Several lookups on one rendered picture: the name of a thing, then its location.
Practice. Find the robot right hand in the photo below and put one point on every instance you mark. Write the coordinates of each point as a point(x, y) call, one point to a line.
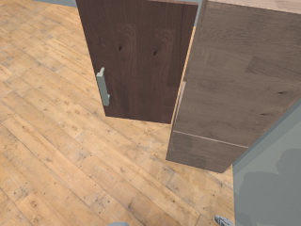
point(223, 221)

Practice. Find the cupboard door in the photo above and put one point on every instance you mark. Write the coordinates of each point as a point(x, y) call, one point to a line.
point(142, 46)

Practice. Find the handle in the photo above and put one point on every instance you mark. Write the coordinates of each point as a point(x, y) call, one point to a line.
point(102, 87)

